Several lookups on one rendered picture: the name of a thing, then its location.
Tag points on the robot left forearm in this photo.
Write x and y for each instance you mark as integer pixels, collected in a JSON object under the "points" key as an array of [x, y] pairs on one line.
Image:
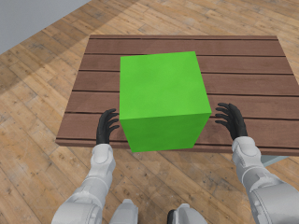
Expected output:
{"points": [[96, 184]]}

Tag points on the carton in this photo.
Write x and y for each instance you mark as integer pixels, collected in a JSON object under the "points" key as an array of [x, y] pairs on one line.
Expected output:
{"points": [[163, 101]]}

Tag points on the robot right hand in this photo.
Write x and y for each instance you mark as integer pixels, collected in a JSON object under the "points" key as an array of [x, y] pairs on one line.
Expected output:
{"points": [[235, 122]]}

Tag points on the robot right thigh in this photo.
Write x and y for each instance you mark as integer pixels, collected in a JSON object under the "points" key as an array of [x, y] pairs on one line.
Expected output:
{"points": [[187, 215]]}

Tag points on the robot left hand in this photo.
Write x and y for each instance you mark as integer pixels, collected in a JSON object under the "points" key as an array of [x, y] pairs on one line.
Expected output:
{"points": [[103, 131]]}

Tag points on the robot right upper arm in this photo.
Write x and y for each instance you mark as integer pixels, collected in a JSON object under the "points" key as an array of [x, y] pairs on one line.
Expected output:
{"points": [[276, 204]]}

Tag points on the robot left upper arm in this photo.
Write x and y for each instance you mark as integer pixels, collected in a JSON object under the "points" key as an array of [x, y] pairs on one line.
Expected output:
{"points": [[78, 213]]}

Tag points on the table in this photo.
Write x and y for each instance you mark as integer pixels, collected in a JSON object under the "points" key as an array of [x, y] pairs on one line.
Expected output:
{"points": [[250, 72]]}

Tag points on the robot right forearm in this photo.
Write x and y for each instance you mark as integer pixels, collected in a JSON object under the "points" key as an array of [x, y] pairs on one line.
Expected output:
{"points": [[249, 168]]}

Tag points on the robot left shin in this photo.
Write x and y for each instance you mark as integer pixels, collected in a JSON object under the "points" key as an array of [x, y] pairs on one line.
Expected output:
{"points": [[127, 201]]}

